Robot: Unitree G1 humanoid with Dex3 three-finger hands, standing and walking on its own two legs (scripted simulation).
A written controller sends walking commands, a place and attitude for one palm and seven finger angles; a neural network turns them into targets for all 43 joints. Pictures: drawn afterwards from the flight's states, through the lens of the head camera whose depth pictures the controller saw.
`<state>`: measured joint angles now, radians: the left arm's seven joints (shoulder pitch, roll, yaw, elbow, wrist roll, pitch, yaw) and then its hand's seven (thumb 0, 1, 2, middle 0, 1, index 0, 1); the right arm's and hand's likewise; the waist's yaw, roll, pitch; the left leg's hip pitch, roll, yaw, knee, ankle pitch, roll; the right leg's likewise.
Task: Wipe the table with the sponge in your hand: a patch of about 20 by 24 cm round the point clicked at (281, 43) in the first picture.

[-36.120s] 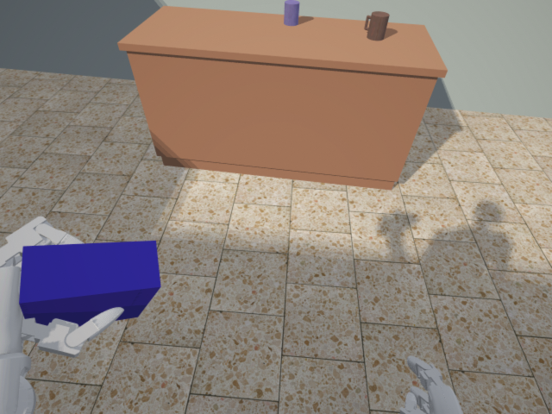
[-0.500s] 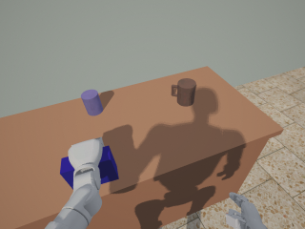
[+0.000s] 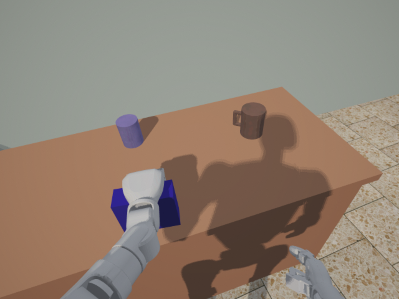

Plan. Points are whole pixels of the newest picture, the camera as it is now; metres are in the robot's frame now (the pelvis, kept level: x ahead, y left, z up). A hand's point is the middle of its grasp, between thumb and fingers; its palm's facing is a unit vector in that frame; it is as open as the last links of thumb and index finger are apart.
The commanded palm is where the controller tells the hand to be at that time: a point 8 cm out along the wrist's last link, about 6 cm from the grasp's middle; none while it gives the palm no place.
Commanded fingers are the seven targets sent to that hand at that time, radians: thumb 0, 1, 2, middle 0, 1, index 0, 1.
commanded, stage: slide across to the third lane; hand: left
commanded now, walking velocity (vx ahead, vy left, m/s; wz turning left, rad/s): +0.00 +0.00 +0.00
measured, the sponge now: (150, 212) +0.32 +0.18 -0.02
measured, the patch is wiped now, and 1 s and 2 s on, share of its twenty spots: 0.60 0.80 0.95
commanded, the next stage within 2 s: wipe forward along the third lane in 0.06 s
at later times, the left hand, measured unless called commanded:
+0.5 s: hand (160, 190) +0.35 +0.16 +0.01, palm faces -0.08 -0.05 -1.00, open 9.4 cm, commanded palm +0.33 +0.15 +0.05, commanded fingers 0.00 0.10 1.30 -1.20 -1.60 -1.20 -1.60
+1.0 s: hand (158, 177) +0.39 +0.17 +0.02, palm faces -0.09 -0.02 -1.00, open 9.4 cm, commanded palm +0.38 +0.17 +0.05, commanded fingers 0.00 0.10 1.30 -1.20 -1.60 -1.20 -1.60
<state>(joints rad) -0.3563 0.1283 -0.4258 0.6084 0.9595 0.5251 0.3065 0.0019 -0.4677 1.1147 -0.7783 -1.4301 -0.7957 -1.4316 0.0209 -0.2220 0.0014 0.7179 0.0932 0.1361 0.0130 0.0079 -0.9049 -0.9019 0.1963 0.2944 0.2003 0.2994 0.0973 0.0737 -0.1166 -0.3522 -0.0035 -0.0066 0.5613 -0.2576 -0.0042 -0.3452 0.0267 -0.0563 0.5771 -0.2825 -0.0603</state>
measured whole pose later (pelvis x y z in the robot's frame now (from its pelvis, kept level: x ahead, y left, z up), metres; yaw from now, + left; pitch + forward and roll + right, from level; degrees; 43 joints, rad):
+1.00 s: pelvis -0.02 -0.01 -0.01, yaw -2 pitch +10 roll +0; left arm -0.72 0.18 -0.19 1.10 0.95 0.45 0.38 0.01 -0.49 1.12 -0.81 -1.39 -0.83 -1.39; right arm 0.16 -0.24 0.00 0.77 0.07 0.12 -0.03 0.01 -0.91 -0.90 0.20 0.29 0.20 0.30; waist -0.03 0.05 -0.15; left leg -0.54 0.03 0.01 0.62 -0.25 -0.01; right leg -0.54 0.06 -0.04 0.62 -0.25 -0.08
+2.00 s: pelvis +0.01 +0.03 -0.02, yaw -3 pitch +19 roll -2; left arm -1.02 0.31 -0.13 1.32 0.98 0.45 0.37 0.01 -0.50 1.13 -0.81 -1.39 -0.83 -1.41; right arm 0.26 -0.25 -0.01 0.78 0.05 0.07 0.01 0.00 -0.90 -0.90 0.20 0.29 0.20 0.30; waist -0.12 0.04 -0.16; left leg -0.73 0.03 0.03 0.71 -0.31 0.03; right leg -0.69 0.05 -0.02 0.64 -0.27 -0.03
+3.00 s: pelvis +0.02 +0.02 +0.00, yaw -1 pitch +7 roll -1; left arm -0.58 0.08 -0.37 0.89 0.95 0.58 0.37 0.00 -0.45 1.12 -0.75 -1.47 -0.76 -1.48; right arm 0.07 -0.22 0.00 0.72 0.07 0.24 0.02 0.00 -0.91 -0.90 0.20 0.29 0.20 0.30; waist 0.04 0.04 -0.15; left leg -0.41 0.00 0.00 0.57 -0.28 0.01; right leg -0.38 0.03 -0.05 0.53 -0.28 -0.04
